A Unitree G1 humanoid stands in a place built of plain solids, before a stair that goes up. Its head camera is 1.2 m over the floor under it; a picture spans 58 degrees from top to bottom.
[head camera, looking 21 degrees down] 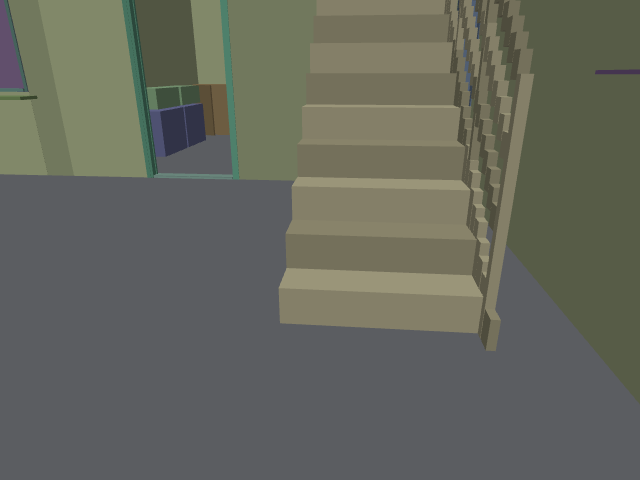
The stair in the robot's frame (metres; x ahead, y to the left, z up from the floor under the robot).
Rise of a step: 0.20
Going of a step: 0.24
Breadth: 1.04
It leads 5 degrees to the right of straight ahead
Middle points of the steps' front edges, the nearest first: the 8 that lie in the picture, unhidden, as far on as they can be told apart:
1.88 -0.31 0.20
2.12 -0.33 0.40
2.36 -0.36 0.60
2.60 -0.38 0.80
2.84 -0.40 1.00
3.08 -0.42 1.20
3.32 -0.45 1.40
3.56 -0.47 1.60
